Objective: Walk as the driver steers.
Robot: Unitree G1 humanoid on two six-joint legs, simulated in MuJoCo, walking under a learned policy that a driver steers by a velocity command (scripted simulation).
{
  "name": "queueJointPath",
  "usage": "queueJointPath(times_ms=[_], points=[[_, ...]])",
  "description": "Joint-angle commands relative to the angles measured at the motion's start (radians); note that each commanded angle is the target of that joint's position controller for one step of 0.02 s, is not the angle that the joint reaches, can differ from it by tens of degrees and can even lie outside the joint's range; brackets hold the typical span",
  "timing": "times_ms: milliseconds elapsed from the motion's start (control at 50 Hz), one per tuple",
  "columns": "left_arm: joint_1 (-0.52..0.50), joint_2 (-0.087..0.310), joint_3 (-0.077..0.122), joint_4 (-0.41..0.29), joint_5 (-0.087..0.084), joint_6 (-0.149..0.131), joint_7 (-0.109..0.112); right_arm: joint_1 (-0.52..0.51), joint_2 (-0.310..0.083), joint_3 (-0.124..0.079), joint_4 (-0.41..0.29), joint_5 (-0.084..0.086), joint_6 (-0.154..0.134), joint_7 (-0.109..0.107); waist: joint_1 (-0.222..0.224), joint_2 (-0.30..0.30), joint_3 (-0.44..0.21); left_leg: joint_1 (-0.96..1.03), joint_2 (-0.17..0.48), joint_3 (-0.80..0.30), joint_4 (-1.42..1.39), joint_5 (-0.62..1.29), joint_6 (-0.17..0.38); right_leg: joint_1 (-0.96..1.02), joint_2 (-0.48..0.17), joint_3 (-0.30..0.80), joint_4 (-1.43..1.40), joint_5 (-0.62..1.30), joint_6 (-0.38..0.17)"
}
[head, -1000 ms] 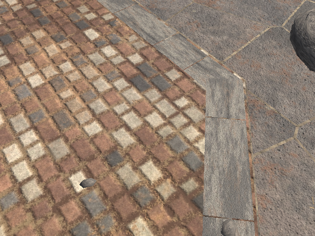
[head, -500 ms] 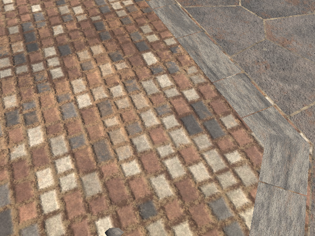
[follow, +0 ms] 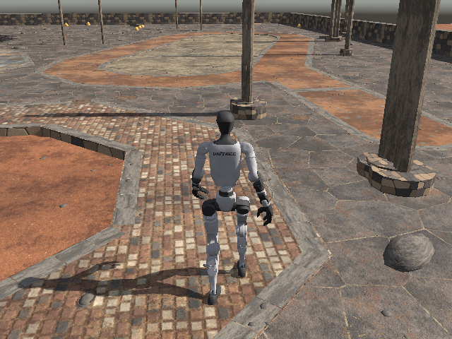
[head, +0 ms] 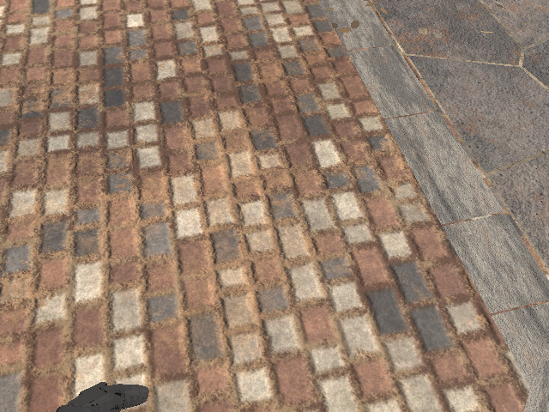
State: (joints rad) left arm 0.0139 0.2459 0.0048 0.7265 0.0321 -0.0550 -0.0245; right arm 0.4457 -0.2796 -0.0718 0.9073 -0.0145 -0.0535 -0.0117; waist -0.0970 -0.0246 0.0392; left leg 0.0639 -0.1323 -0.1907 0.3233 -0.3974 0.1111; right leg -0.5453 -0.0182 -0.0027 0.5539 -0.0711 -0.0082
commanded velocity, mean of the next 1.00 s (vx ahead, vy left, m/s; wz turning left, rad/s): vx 0.50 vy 0.00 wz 0.08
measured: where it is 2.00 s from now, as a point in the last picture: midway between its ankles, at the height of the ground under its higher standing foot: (237, 204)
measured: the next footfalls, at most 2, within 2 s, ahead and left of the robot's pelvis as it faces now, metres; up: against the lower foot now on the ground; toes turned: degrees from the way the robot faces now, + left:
right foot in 0.02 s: +0.19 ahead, -0.11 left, +0.00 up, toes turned +1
left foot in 0.56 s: +0.43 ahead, +0.11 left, +0.00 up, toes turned +6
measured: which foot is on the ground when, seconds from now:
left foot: down 0.00-0.04, up 0.06-0.54, down 0.56-1.00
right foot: up 0.00-0.00, down 0.02-0.56, up 0.58-1.00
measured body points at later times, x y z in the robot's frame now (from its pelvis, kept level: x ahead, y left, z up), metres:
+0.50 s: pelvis +0.26 +0.00 +0.01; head +0.29 +0.00 +0.46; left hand +0.19 +0.24 -0.13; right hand +0.48 -0.21 -0.09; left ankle +0.39 +0.11 -0.71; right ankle +0.15 -0.11 -0.73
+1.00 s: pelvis +0.51 +0.04 +0.01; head +0.53 +0.04 +0.46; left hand +0.68 +0.27 -0.10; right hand +0.46 -0.21 -0.13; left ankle +0.39 +0.10 -0.73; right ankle +0.68 -0.08 -0.69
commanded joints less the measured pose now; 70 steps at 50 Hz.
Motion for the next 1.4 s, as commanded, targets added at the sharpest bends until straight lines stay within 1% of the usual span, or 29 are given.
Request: queueJointPath(times_ms=[20, 40, 60, 80, 100, 120, 160, 240, 320, 420, 500, 540, 560, 580, 600, 620, 680, 740, 860, 1000, 1060, 1100, 1120, 1140, 1160, 1180, 1200, 1240, 1400], points=[[0.271, 0.16, 0.055, 0.021, 0.002, -0.035, 0.023, -0.044, -0.158, -0.027, -0.049, -0.001, -0.025, 0.003, 0.191, 0.07, -0.156, -0.099, 0.197, -0.051, 0.347, 0.933, 0.025, 0.429, 0.022, -0.006, -0.102, -0.016, -0.074], [0.427, 0.231, 0.069, 0.031, 0.023, -0.041, 0.04, -0.02, -0.088, -0.007, -0.078, 0.004, -0.031, 0.01, 0.232, -0.037, -0.295, -0.243, 0.14, 0.0, 0.628, 0.608, 0.007, 0.654, -0.204, 0.24, -0.104, -0.16, -0.122], [0.427, 0.319, 0.097, 0.054, 0.029, -0.027, 0.034, 0.15, -0.025, 0.001, -0.074, 0.036, -0.025, 0.014, 0.137, -0.308, -0.366, -0.541, -0.035, 0.091, 0.909, -0.123, -0.032, 0.825, -0.419, 0.732, -0.238, -0.189, -0.268], [0.347, 0.22, 0.082, 0.039, -0.001, -0.015, 0.021, 0.098, -0.104, -0.004, -0.049, -0.004, -0.015, 0.005, 0.123, -0.111, -0.246, -0.641, 0.043, 0.046, 0.979, -0.083, -0.017, 0.718, -0.381, 0.762, -0.278, -0.34, -0.254], [0.263, 0.146, 0.066, 0.024, -0.011, -0.015, 0.017, -0.003, -0.106, -0.005, -0.065, -0.008, -0.014, 0.013, 0.117, -0.017, -0.112, -0.648, 0.08, 0.051, 0.951, 0.015, -0.021, 0.576, -0.336, 0.583, -0.294, -0.328, -0.233], [0.231, 0.112, 0.057, 0.03, -0.004, -0.019, 0.015, -0.058, -0.09, 0.002, -0.081, -0.009, -0.015, 0.019, 0.109, 0.017, -0.059, -0.636, 0.109, 0.061, 0.904, 0.063, -0.025, 0.493, -0.284, 0.461, -0.315, -0.214, -0.21], [0.249, 0.096, 0.049, 0.063, -0.008, -0.03, 0.019, -0.072, -0.075, 0.007, -0.089, -0.021, 0.0, 0.033, 0.083, -0.051, -0.037, -0.591, 0.143, 0.08, 0.833, 0.082, -0.04, 0.416, -0.211, 0.304, -0.345, -0.046, -0.178], [0.322, 0.114, 0.053, 0.112, -0.024, -0.056, 0.011, -0.12, -0.051, 0.019, -0.105, -0.03, 0.017, 0.046, 0.074, -0.065, -0.032, -0.641, 0.17, 0.128, 0.754, 0.129, -0.067, 0.418, -0.196, 0.203, -0.396, 0.083, -0.202], [0.374, 0.11, 0.053, 0.144, -0.026, -0.049, 0.01, -0.303, -0.026, 0.04, -0.164, -0.026, 0.014, 0.055, 0.108, -0.055, 0.016, -0.703, 0.217, 0.194, 0.544, 0.269, -0.099, 0.425, -0.159, 0.119, -0.446, 0.095, -0.197], [0.443, 0.138, 0.059, 0.181, -0.023, -0.044, 0.009, -0.438, -0.018, 0.056, -0.201, -0.014, 0.006, 0.054, 0.148, -0.06, 0.023, -0.607, 0.189, 0.247, 0.314, 0.345, -0.091, 0.469, -0.167, 0.069, -0.408, 0.202, -0.173], [0.44, 0.157, 0.064, 0.2, -0.017, -0.033, 0.018, -0.421, -0.045, 0.046, -0.205, -0.018, -0.004, 0.042, 0.119, -0.061, 0.016, -0.515, 0.156, 0.255, 0.224, 0.243, -0.042, 0.553, -0.213, 0.077, -0.303, 0.359, -0.152], [0.432, 0.146, 0.059, 0.207, -0.021, -0.024, 0.02, -0.193, -0.079, 0.025, -0.124, -0.034, -0.021, 0.027, 0.024, -0.007, -0.103, -0.216, 0.116, 0.263, 0.124, 0.246, 0.002, 0.509, -0.151, 0.013, -0.019, 0.495, -0.119], [0.417, 0.11, 0.046, 0.173, -0.025, -0.027, 0.02, -0.01, -0.149, 0.003, -0.089, -0.054, -0.029, 0.014, -0.048, 0.084, -0.227, 0.028, 0.303, 0.061, 0.104, 0.157, 0.056, 0.338, -0.103, -0.03, 0.256, 0.25, -0.094], [0.524, 0.004, 0.024, 0.146, -0.047, -0.027, 0.016, 0.039, -0.258, -0.025, -0.078, -0.054, -0.021, 0.009, 0.001, 0.324, -0.321, 0.261, 0.57, -0.398, -0.004, 0.097, 0.184, -0.013, 0.075, -0.087, 0.598, -0.402, -0.053], [0.463, 0.127, 0.054, 0.162, -0.015, -0.018, 0.025, -0.004, -0.201, -0.02, -0.08, -0.008, -0.008, 0.014, -0.003, 0.174, -0.259, 0.182, 0.539, -0.451, -0.053, 0.042, 0.186, -0.114, 0.04, 0.031, 0.688, -0.441, -0.067], [0.388, 0.125, 0.059, 0.142, -0.015, -0.02, 0.019, -0.099, -0.14, -0.003, -0.091, -0.002, -0.009, 0.017, 0.035, 0.121, -0.122, 0.058, 0.49, -0.293, -0.063, 0.073, 0.16, -0.14, -0.01, 0.048, 0.682, -0.35, -0.076], [0.371, 0.08, 0.049, 0.152, -0.003, -0.002, 0.003, -0.18, -0.049, 0.021, -0.079, -0.001, -0.029, 0.019, 0.11, 0.113, -0.03, -0.173, 0.363, -0.051, -0.149, 0.287, 0.085, -0.009, -0.075, 0.037, 0.548, -0.235, -0.053], [0.347, 0.061, 0.048, 0.151, 0.005, 0.02, -0.01, -0.127, -0.067, 0.016, -0.043, 0.008, -0.048, 0.017, 0.126, 0.09, -0.026, -0.187, 0.343, 0.021, -0.185, 0.409, 0.099, -0.015, -0.078, 0.012, 0.514, -0.178, -0.029], [0.115, 0.049, 0.038, 0.079, 0.0, 0.024, -0.014, -0.027, -0.067, 0.016, 0.017, 0.009, -0.045, 0.018, 0.084, 0.074, 0.038, -0.131, 0.312, 0.105, -0.225, 0.474, 0.094, -0.138, -0.096, -0.024, 0.291, 0.008, 0.006], [-0.06, 0.05, 0.026, 0.017, -0.006, 0.012, -0.009, 0.068, -0.08, 0.017, 0.081, -0.005, -0.038, 0.006, 0.041, 0.088, 0.068, 0.022, 0.345, 0.138, -0.164, 0.65, 0.083, -0.102, -0.046, -0.065, 0.061, 0.023, -0.039], [0.008, 0.067, 0.035, 0.03, -0.006, 0.0, 0.0, 0.033, -0.098, 0.012, 0.092, -0.009, -0.035, -0.002, 0.09, 0.1, 0.035, 0.059, 0.356, 0.162, -0.041, 0.921, 0.058, 0.043, 0.007, -0.089, -0.003, -0.082, -0.088], [0.287, 0.105, 0.059, 0.124, 0.006, -0.017, 0.018, 0.002, -0.101, 0.013, 0.092, -0.004, -0.029, -0.001, 0.208, 0.069, -0.113, -0.023, 0.3, 0.214, 0.278, 1.004, 0.024, 0.395, 0.048, -0.099, -0.088, -0.054, -0.137], [0.471, 0.187, 0.083, 0.162, 0.03, -0.024, 0.031, 0.003, -0.067, 0.026, 0.06, 0.005, -0.032, 0.0, 0.265, -0.021, -0.24, -0.238, 0.248, 0.249, 0.576, 0.666, 0.004, 0.667, -0.163, 0.13, -0.096, -0.12, -0.191], [0.497, 0.278, 0.107, 0.172, 0.029, -0.016, 0.028, 0.127, 0.03, 0.04, 0.052, 0.033, -0.031, 0.01, 0.198, -0.257, -0.342, -0.589, 0.043, 0.261, 0.927, -0.102, -0.036, 0.891, -0.425, 0.629, -0.219, -0.163, -0.331], [0.41, 0.218, 0.098, 0.16, -0.014, -0.006, 0.02, 0.04, -0.074, 0.014, 0.057, 0.003, -0.026, 0.005, 0.186, -0.076, -0.257, -0.676, 0.096, 0.117, 0.99, -0.093, -0.016, 0.796, -0.371, 0.636, -0.271, -0.227, -0.3], [0.304, 0.159, 0.082, 0.145, -0.021, -0.006, 0.018, -0.034, -0.07, 0.01, 0.032, 0.003, -0.031, 0.011, 0.147, -0.044, -0.114, -0.7, 0.144, 0.125, 0.962, 0.003, -0.011, 0.649, -0.339, 0.472, -0.293, -0.214, -0.273], [0.257, 0.103, 0.068, 0.143, -0.017, -0.013, 0.013, -0.068, -0.05, 0.015, 0.027, 0.004, -0.034, 0.014, 0.125, -0.003, -0.052, -0.669, 0.179, 0.133, 0.906, 0.066, -0.013, 0.537, -0.294, 0.372, -0.334, -0.127, -0.247], [0.24, 0.057, 0.054, 0.166, -0.02, -0.025, 0.018, -0.053, -0.019, 0.019, 0.037, -0.017, -0.011, 0.024, 0.075, -0.036, -0.016, -0.575, 0.216, 0.144, 0.82, 0.106, -0.034, 0.408, -0.218, 0.228, -0.381, -0.026, -0.199], [0.39, 0.082, 0.055, 0.244, -0.026, -0.046, 0.018, -0.305, 0.003, 0.026, -0.042, -0.016, 0.016, 0.045, 0.101, -0.026, 0.051, -0.712, 0.251, 0.216, 0.54, 0.321, -0.099, 0.435, -0.162, 0.079, -0.461, 0.11, -0.201]])
Velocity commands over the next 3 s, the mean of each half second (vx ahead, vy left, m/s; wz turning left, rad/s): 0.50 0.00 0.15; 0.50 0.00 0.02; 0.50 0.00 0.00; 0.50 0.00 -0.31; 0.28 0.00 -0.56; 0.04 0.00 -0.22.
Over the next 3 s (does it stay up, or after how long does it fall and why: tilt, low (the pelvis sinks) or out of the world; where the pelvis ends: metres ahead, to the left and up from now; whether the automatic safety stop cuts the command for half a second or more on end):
stays up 1.28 0.03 0.02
